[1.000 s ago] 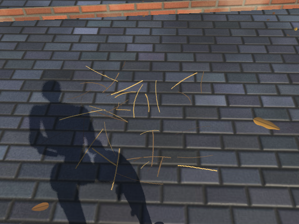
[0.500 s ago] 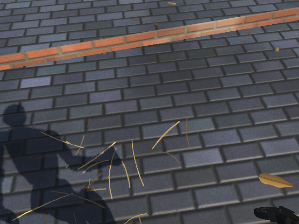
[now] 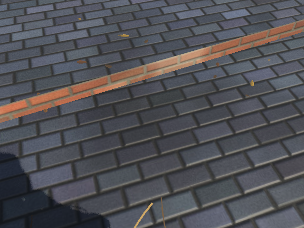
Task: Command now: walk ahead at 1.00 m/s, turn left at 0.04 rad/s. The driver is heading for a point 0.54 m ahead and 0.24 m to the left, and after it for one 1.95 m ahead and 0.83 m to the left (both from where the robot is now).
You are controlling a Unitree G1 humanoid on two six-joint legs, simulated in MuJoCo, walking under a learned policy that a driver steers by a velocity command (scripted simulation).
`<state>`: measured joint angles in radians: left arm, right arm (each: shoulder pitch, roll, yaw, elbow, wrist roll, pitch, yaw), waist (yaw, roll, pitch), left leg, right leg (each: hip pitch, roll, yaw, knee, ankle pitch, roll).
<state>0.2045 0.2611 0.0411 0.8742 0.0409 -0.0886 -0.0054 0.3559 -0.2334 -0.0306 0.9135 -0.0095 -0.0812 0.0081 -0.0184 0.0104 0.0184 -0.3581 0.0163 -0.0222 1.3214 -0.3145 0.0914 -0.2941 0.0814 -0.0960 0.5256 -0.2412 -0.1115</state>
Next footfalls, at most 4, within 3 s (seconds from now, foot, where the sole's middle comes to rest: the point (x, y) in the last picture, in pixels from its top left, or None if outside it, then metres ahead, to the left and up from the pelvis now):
0.28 left None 0.50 0.11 -0.77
0.70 right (155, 183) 0.71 0.01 -0.77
1.08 left None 0.47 0.14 -0.77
1.34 right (165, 193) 0.66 -0.04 -0.77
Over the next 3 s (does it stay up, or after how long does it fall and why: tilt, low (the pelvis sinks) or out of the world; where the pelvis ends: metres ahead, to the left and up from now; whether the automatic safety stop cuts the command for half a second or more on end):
stays up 0.86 0.27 0.02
